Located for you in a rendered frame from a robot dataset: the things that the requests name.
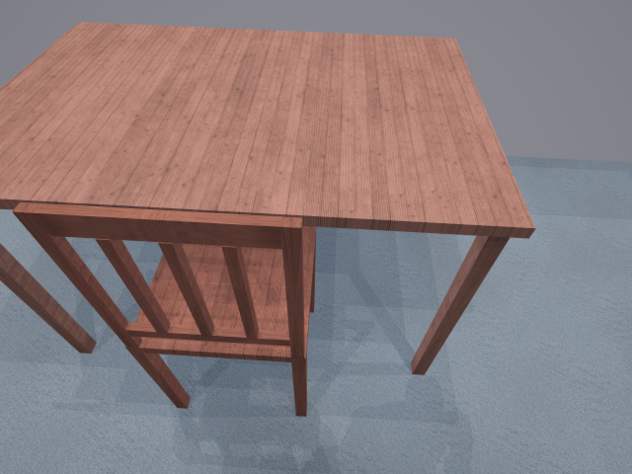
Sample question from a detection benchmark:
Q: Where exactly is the table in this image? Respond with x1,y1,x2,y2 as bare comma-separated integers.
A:
0,22,536,375

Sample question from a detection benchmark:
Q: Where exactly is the chair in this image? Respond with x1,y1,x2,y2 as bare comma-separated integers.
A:
12,202,316,417

